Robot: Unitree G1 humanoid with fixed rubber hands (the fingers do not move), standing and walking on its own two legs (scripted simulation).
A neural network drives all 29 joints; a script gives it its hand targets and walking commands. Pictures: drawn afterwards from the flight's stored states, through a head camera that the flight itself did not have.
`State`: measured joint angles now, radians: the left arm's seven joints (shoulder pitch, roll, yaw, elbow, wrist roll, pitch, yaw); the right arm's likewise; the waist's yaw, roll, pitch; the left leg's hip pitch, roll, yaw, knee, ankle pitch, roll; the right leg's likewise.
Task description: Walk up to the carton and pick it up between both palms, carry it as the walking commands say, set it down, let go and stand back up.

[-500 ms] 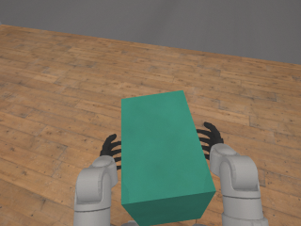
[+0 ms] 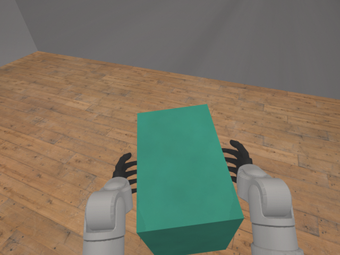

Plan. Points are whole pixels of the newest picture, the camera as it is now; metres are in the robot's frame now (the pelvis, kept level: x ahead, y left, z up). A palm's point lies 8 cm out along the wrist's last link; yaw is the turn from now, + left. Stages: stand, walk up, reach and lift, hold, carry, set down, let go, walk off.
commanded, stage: carry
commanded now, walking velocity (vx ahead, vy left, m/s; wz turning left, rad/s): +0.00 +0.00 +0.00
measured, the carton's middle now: (182, 182) +0.30 +0.00 +0.03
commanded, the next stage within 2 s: hold in 1.90 s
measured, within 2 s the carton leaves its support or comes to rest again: neither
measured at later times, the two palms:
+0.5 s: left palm (123, 204) +0.21 +0.12 +0.09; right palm (251, 184) +0.24 -0.14 +0.10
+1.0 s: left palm (129, 203) +0.21 +0.11 +0.10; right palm (256, 178) +0.25 -0.15 +0.11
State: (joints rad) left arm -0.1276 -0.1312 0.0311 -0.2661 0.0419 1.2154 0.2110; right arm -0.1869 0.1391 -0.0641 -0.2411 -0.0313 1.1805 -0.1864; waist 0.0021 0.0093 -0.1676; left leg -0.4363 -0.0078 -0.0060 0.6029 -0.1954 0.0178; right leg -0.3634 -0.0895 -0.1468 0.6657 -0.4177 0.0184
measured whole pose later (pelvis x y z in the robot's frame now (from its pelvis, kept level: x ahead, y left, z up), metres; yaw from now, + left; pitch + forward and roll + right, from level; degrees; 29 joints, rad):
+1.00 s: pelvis -0.03 -0.05 +0.00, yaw +7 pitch +3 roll -1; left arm -0.12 -0.13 0.02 -0.29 0.02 1.17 0.21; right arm -0.17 0.14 -0.06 -0.31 -0.03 1.17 -0.19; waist 0.00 0.03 -0.15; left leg -0.46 0.00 -0.03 0.60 -0.19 0.00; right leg -0.36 -0.06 -0.16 0.62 -0.31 -0.01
